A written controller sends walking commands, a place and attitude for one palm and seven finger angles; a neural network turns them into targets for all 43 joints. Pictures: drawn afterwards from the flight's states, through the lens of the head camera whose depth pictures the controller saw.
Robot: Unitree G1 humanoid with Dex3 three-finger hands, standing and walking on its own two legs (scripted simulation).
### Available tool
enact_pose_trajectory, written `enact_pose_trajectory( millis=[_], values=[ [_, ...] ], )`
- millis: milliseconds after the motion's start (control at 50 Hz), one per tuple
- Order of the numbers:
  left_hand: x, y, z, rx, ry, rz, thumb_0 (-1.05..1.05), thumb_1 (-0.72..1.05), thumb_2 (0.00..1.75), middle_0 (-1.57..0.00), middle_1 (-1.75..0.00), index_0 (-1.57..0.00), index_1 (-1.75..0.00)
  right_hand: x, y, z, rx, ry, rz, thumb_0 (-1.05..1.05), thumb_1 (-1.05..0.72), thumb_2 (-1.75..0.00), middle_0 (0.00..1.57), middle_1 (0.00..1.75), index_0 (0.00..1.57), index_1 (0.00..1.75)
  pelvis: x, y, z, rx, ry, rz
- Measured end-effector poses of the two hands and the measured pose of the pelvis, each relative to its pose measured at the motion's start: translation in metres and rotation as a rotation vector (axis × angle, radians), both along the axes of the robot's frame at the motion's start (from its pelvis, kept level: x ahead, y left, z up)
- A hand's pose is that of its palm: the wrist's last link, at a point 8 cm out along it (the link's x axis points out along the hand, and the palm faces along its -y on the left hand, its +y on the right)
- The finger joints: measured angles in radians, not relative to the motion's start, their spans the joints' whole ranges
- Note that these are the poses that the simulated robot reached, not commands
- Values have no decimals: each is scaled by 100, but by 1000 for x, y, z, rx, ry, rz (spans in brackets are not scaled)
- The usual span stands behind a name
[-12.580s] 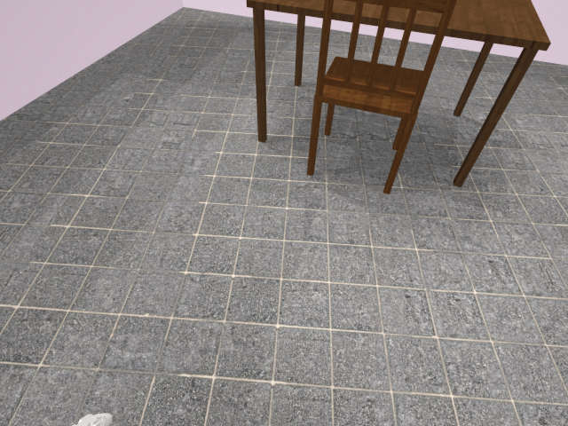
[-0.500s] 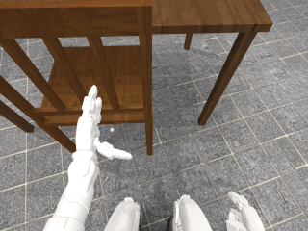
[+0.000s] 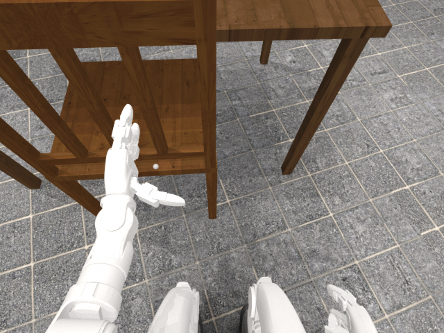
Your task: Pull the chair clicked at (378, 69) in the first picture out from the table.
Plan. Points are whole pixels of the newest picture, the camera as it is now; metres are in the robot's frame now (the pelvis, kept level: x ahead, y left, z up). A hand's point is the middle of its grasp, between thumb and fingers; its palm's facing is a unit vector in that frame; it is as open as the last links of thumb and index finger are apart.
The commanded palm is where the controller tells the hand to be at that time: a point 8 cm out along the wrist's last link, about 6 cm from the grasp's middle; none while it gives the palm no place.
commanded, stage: push the fingers through the gap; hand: left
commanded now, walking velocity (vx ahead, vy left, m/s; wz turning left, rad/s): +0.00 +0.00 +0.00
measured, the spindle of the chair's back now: (98, 112) +0.50 +0.24 +0.04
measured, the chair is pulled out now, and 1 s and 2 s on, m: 0.00 0.00 0.00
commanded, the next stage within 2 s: hook a spindle and tug to test in 1.24 s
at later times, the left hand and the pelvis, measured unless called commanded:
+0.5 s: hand (157, 140) +0.45 +0.13 +0.02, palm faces +0.08 -1.00 -0.03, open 16.9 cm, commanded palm +0.42 +0.17 +0.02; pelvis +0.00 +0.01 +0.00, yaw -1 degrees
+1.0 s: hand (161, 123) +0.49 +0.12 +0.02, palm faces +0.09 -1.00 -0.03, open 16.9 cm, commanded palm +0.45 +0.17 +0.02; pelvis +0.00 +0.00 +0.00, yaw -2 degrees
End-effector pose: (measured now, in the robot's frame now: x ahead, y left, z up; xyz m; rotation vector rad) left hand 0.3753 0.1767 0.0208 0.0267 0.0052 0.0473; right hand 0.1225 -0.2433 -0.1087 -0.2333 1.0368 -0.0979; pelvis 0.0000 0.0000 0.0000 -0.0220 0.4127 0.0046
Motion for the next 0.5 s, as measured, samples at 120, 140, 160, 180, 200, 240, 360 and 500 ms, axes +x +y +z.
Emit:
enact_pose_trajectory(
  millis=[120,140,160,180,200,240,360,500],
  values=[
    [11,6,1,-3,-4,16,-2,-50,30,-6,-8,-6,-8,-16,-3,1,-11,42,-23,1,-90,-90,20,30,20,30,2,2,1,-3,9,-4],
    [13,6,1,-2,-6,15,-2,-50,30,-6,-8,-6,-8,-18,-3,1,-13,51,-26,1,-90,-90,20,30,20,30,2,2,1,-3,9,-4],
    [15,5,1,0,-6,12,-2,-50,30,-6,-8,-6,-8,-21,-4,0,-14,60,-28,1,-90,-90,20,30,20,30,2,3,2,-4,10,-3],
    [17,5,0,1,-5,10,-2,-50,30,-6,-8,-6,-8,-23,-4,0,-16,68,-30,1,-90,-90,20,30,20,30,2,3,2,-5,11,-3],
    [19,4,0,2,-4,8,-2,-50,30,-6,-8,-6,-8,-25,-4,0,-17,76,-32,1,-90,-90,20,30,20,30,2,4,1,-6,12,-2],
    [24,2,-1,1,-2,6,-2,-50,30,-6,-8,-6,-8,-30,-5,-1,-20,90,-38,1,-90,-90,20,30,20,30,2,4,1,-7,15,-2],
    [41,-2,-1,-4,-3,16,-2,-50,30,-6,-8,-6,-8,-41,-5,-2,-21,120,-57,1,-90,-90,20,30,20,30,2,6,1,-6,26,-9],
    [53,2,1,3,-10,30,-2,-50,30,-6,-8,-6,-8,-52,-2,-3,-9,151,-73,1,-90,-90,20,30,20,30,3,7,1,-6,33,-17]
  ],
)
